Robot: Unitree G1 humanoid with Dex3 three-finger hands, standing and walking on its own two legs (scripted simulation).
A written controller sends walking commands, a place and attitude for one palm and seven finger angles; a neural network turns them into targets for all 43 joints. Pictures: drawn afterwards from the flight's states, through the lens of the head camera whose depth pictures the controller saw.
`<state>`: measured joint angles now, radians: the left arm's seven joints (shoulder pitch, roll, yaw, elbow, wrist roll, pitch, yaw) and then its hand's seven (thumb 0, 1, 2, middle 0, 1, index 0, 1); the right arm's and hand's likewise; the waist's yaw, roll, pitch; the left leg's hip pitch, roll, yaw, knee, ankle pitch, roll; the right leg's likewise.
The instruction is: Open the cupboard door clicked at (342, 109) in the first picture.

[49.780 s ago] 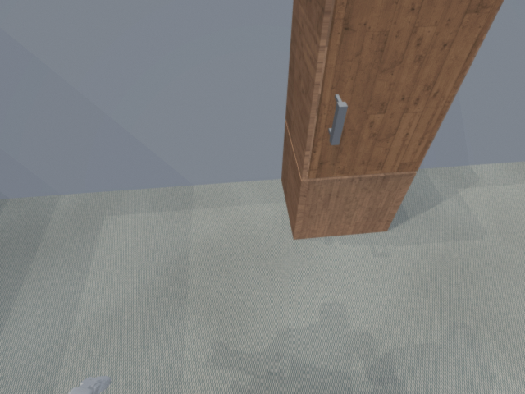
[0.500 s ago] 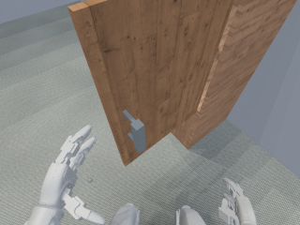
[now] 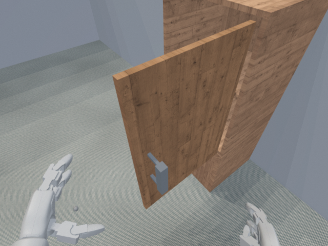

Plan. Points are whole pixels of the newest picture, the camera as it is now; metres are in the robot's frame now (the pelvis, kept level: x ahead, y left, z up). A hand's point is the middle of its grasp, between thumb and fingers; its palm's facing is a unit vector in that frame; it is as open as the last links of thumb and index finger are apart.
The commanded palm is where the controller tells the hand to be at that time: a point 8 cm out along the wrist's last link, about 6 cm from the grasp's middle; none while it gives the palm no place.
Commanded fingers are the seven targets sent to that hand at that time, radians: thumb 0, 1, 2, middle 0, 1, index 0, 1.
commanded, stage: draw the hand back to the body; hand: left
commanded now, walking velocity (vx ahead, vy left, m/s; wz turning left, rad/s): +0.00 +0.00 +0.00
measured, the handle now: (157, 173) +0.33 +0.05 -0.04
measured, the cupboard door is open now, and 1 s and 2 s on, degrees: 92 92 92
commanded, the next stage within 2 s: step back with the hand held close in 0.86 s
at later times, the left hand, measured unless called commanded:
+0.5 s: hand (23, 162) +0.21 +0.25 +0.20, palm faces +0.45 -0.78 -0.44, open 8.8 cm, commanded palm +0.16 +0.29 +0.21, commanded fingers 0.00 0.90 0.90 -0.20 -0.30 -0.20 -0.30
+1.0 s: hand (28, 169) +0.20 +0.24 +0.20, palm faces +0.45 -0.79 -0.42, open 7.4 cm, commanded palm +0.15 +0.28 +0.22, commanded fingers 0.00 0.90 0.90 -0.20 -0.30 -0.20 -0.30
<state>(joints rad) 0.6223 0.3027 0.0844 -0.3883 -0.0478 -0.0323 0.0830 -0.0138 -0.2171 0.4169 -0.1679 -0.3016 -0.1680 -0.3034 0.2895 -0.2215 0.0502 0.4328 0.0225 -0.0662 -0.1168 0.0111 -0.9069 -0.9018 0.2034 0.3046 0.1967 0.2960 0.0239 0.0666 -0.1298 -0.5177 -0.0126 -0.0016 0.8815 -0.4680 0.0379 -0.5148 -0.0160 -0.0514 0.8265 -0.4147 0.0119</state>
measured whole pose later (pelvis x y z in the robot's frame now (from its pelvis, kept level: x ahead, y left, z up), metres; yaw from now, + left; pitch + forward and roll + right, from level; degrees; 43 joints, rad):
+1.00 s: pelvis +0.00 -0.02 +0.04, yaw -1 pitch -5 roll -1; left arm 0.45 0.34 0.34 -0.35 -0.05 -0.09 0.11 0.01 0.89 0.90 -0.21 -0.30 -0.21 -0.30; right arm 0.19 -0.23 0.02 0.66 -0.01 -0.13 -0.10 0.01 -0.91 -0.90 0.20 0.30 0.20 0.30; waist 0.07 0.08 0.03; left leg -0.06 0.01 0.01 0.42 -0.26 0.01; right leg -0.08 0.01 -0.04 0.39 -0.22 -0.01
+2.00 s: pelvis -0.12 +0.00 +0.02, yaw +3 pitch +0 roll -3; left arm 0.51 0.46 0.49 -0.51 0.01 -0.25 0.13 0.01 0.89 0.90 -0.22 -0.30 -0.22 -0.31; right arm 0.21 -0.21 0.00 0.59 -0.01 -0.11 -0.09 0.01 -0.91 -0.90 0.21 0.30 0.20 0.30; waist -0.01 0.01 0.06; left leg -0.47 -0.01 -0.01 0.62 -0.15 0.06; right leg -0.35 0.08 0.05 0.72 -0.30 0.02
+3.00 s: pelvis -0.39 -0.04 +0.03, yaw -4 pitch -1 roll +2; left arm 0.52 0.43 0.43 -0.42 -0.03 -0.16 0.15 0.01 0.89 0.90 -0.22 -0.30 -0.21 -0.30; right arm 0.26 -0.22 0.00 0.66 -0.01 -0.13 -0.09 0.01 -0.91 -0.90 0.20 0.30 0.20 0.30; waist -0.05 -0.05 -0.03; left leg -0.34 -0.04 0.11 0.53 -0.18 0.05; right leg -0.23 0.00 -0.02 0.68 -0.49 -0.01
